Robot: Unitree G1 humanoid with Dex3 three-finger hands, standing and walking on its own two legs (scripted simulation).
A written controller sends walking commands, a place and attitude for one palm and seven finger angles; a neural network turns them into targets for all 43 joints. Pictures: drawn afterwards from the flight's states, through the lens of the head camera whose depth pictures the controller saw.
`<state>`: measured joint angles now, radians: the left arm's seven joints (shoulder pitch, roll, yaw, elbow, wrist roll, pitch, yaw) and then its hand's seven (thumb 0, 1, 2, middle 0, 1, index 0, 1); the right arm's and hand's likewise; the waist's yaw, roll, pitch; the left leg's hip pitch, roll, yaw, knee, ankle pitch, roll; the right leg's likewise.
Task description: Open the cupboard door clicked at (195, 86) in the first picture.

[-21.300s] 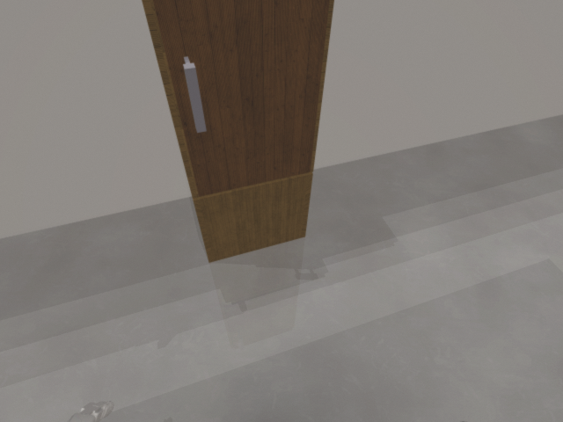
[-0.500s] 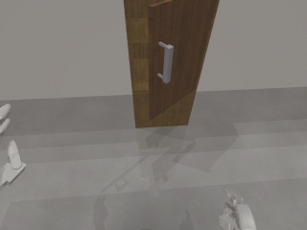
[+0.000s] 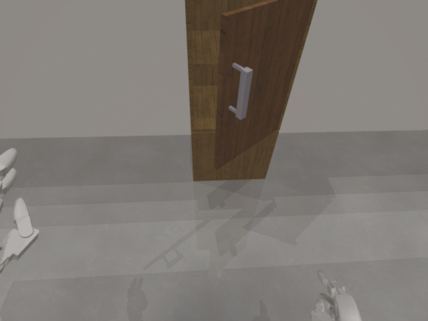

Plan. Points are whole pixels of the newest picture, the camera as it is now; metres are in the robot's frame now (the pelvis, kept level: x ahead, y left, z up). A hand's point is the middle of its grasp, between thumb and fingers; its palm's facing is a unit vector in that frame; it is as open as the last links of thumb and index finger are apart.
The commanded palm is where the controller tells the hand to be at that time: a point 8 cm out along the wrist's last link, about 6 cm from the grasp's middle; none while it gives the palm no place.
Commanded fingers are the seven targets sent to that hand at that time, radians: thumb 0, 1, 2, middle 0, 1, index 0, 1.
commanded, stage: stop stepping back and stand still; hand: left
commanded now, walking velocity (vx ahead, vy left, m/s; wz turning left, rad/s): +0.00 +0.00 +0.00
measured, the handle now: (238, 91) +0.75 -0.03 +0.02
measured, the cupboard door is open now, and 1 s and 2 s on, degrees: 38 38 38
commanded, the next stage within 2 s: let the arm hang, fingers relaxed in 0.02 s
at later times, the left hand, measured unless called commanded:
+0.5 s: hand out of the picture +0.02 +0.15 -0.18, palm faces -0.01 -0.99 -0.17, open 7.1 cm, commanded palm none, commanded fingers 0.00 0.90 0.90 -0.20 -0.30 -0.20 -0.30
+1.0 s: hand out of the picture +0.02 +0.18 -0.16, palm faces +0.03 -0.96 -0.29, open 7.4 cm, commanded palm none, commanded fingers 0.00 0.90 0.90 -0.20 -0.30 -0.20 -0.30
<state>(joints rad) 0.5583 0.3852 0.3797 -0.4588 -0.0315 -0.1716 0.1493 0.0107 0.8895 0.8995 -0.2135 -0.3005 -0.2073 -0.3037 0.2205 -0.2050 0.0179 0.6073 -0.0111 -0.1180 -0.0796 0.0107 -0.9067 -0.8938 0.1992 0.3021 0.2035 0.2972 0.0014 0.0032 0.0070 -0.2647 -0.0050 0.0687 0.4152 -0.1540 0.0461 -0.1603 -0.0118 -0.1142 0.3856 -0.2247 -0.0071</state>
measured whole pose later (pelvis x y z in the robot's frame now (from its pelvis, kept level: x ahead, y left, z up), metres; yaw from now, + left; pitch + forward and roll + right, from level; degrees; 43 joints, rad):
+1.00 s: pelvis +0.00 -0.03 +0.00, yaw +1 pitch -3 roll +0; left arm 0.21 0.23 0.01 1.13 0.01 0.00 0.02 0.00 0.91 0.90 -0.20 -0.30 -0.20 -0.30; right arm 0.20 -0.21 0.00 1.14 -0.02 0.01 -0.01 0.00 -0.91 -0.89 0.20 0.30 0.20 0.30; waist 0.00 0.04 0.05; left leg -0.20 0.01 0.04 0.39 -0.15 0.00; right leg -0.11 0.01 -0.14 0.39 -0.25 -0.06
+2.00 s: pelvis +0.03 -0.04 +0.00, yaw +0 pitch -2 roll +0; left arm 0.16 0.27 0.01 1.13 0.01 -0.01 0.01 0.00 0.91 0.90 -0.20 -0.30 -0.20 -0.30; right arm 0.14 -0.28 0.00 1.14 -0.02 0.00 -0.02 0.00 -0.91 -0.89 0.20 0.30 0.20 0.30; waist 0.00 0.01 0.06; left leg -0.14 0.02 0.05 0.33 -0.16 -0.01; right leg -0.04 0.03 -0.12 0.30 -0.24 -0.06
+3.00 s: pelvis +0.00 -0.04 -0.01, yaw -29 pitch +1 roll -1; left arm 0.17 0.26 0.09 0.93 0.03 0.08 -0.02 0.00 0.91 0.90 -0.20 -0.30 -0.20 -0.30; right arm 0.14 -0.20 -0.03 0.89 -0.03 0.00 -0.04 0.00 -0.91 -0.89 0.20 0.30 0.20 0.30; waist 0.03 -0.06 0.10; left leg -0.26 0.05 0.04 0.55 -0.30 -0.01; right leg -0.50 0.06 0.06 0.99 -0.45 0.04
